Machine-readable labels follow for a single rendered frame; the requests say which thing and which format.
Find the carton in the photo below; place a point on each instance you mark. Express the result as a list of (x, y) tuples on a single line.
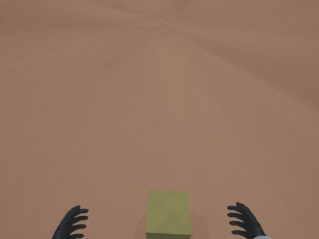
[(168, 215)]

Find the right robot hand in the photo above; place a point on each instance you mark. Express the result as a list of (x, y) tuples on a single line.
[(250, 224)]

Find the left robot hand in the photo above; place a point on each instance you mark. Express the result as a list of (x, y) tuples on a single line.
[(65, 227)]

